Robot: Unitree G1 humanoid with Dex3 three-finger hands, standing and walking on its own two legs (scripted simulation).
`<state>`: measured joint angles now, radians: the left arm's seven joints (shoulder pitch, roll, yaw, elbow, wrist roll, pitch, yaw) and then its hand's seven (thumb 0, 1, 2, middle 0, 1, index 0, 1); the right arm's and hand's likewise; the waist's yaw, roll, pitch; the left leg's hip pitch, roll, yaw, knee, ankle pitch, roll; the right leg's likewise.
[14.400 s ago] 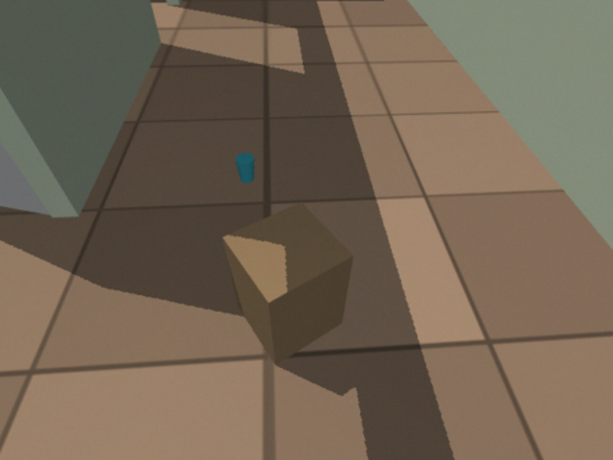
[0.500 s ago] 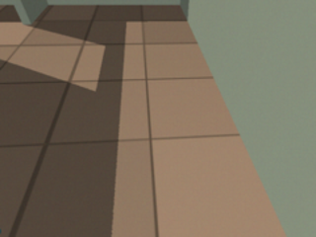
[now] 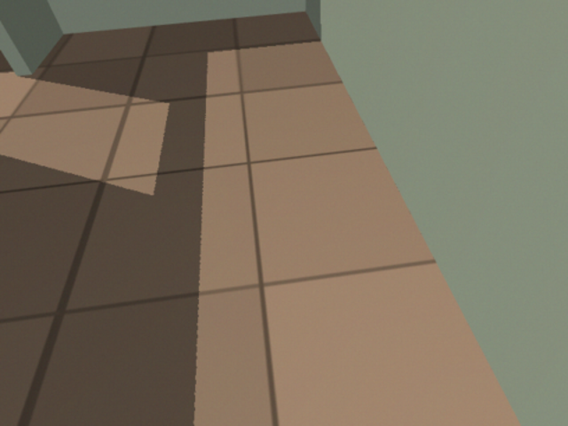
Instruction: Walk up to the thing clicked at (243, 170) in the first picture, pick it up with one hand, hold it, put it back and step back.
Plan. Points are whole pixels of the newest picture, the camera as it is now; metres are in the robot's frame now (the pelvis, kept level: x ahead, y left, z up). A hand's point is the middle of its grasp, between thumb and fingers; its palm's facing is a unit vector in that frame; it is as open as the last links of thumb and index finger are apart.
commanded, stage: walk up
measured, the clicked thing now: out of the picture +0.09 +0.94 -0.69
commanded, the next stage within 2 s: stand in 1.02 s
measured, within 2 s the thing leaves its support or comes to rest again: neither
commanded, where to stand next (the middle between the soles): +0.17 +0.04 m, yaw +1 degrees
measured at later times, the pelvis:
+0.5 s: pelvis +0.09 +0.03 +0.01, yaw +1 degrees
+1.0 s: pelvis +0.10 +0.03 +0.03, yaw -1 degrees
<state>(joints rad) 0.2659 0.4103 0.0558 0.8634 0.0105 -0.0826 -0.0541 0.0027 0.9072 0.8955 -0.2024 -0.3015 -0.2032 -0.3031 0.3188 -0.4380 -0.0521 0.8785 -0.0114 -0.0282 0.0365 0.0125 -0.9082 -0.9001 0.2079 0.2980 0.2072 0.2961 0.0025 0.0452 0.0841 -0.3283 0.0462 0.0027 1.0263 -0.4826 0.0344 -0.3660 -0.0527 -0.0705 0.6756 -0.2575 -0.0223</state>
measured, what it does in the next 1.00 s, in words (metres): walks ahead: left foot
